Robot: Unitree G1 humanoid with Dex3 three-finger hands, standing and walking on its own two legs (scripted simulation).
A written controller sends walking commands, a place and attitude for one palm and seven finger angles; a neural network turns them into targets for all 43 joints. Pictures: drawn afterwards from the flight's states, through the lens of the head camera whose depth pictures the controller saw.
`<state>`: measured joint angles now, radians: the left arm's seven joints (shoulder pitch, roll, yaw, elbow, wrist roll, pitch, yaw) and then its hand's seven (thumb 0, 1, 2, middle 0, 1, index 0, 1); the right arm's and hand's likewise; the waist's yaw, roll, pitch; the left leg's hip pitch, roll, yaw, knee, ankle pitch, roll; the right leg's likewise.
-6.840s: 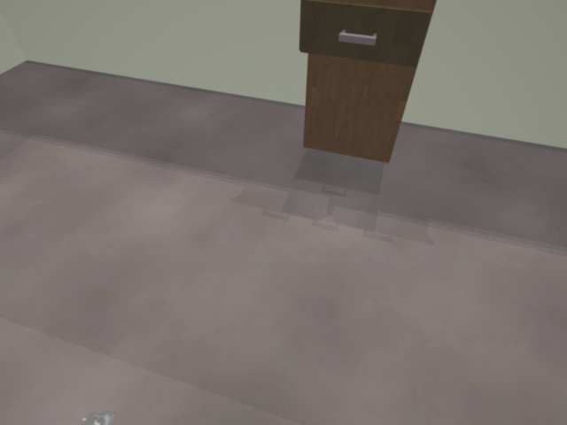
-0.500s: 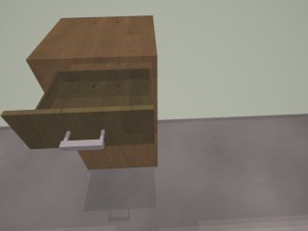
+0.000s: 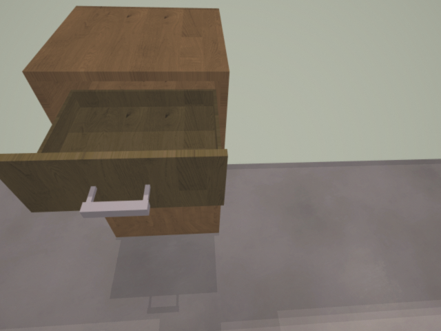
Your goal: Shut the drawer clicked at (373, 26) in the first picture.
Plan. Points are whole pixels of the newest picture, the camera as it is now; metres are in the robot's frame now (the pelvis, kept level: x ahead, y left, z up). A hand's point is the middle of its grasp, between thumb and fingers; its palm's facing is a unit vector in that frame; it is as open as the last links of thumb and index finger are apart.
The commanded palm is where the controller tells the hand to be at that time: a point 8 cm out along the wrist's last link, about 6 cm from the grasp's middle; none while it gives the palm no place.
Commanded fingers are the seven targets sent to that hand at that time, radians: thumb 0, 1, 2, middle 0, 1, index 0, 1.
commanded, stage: look again from close up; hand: left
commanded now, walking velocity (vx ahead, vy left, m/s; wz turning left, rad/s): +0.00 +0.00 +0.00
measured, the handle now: (118, 199) +0.37 +0.23 +0.00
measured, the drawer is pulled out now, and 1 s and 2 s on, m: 0.27 0.27 0.27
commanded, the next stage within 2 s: shuffle to correct the standing spot in 0.30 s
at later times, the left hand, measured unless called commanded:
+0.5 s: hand out of the picture -0.06 +0.23 -0.17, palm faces +0.04 -0.98 -0.19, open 7.4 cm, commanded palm none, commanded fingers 0.00 0.90 0.90 -0.20 -0.30 -0.20 -0.30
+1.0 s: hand out of the picture -0.06 +0.16 -0.18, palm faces +0.13 -0.98 -0.13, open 7.4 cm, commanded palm none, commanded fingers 0.00 0.90 0.90 -0.20 -0.30 -0.20 -0.30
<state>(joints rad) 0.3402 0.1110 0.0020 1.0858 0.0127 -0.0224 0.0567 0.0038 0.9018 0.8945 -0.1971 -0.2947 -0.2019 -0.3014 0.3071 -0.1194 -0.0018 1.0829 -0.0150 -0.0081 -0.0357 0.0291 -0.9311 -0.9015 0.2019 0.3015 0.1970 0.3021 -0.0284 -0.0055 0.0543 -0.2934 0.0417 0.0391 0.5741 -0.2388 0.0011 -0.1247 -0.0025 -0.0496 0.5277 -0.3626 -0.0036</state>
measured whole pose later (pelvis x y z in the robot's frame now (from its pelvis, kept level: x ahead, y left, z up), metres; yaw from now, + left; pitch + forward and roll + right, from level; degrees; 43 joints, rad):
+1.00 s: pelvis +0.02 +0.01 +0.00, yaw +3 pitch +1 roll -1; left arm 0.48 0.13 0.02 1.09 0.02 -0.04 0.02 0.00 0.90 0.89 -0.19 -0.29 -0.20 -0.30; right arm 0.32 -0.13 -0.02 1.10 -0.01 0.00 -0.01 0.01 -0.91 -0.90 0.20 0.30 0.20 0.30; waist 0.01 -0.02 -0.01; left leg -0.37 0.01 0.03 0.67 -0.34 0.05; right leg -0.13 -0.01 -0.05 0.51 -0.40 0.00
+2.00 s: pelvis +0.05 +0.01 +0.01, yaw +3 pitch -1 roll +0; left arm 0.29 0.18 -0.01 1.01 0.01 0.00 0.04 0.01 0.91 0.89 -0.20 -0.29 -0.20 -0.30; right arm 0.31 -0.15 0.01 1.06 -0.01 0.01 0.00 0.01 -0.91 -0.90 0.20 0.30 0.20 0.30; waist -0.02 -0.02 0.03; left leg -0.26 0.00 0.12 0.49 -0.21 0.05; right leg -0.20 -0.03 -0.06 0.50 -0.29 0.00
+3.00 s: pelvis +0.05 +0.02 -0.04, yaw +6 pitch +8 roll +0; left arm 0.50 0.13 0.05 0.12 -0.21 -0.44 -0.12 0.01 0.93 0.89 -0.33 -0.45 -0.28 -0.43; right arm 0.24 -0.26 -0.04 0.66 0.02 -0.26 0.03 0.02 -0.91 -0.90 0.20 0.30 0.20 0.30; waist -0.04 0.00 -0.14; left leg -0.63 -0.03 0.09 0.86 -0.37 0.07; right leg -0.60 -0.02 -0.05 0.89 -0.43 -0.02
